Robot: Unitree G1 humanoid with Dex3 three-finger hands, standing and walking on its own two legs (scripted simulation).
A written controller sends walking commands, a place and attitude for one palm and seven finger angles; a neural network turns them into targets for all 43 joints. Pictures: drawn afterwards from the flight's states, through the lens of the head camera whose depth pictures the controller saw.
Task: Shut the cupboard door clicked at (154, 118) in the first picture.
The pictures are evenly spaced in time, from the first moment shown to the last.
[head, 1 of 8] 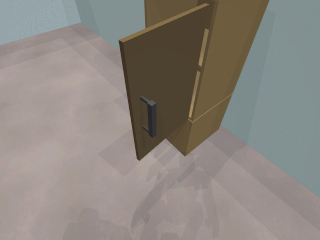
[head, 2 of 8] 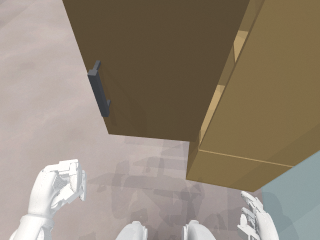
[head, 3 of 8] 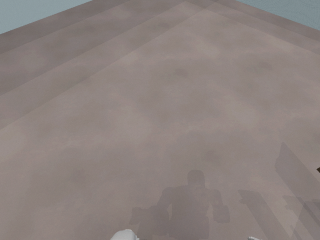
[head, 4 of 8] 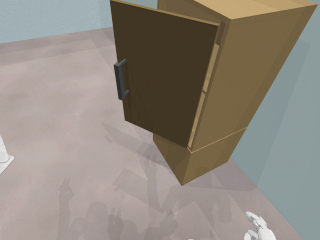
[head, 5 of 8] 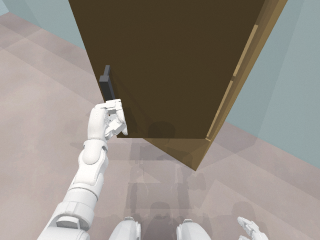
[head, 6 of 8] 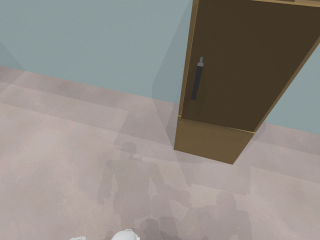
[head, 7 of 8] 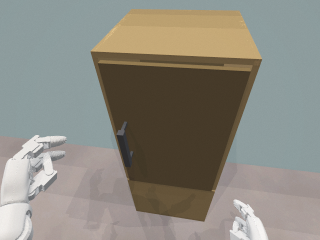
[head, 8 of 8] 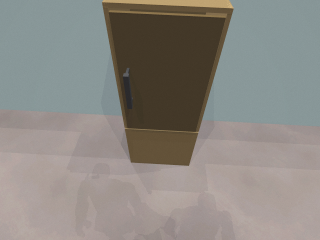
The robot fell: no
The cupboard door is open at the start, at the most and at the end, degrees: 95 95 0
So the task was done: yes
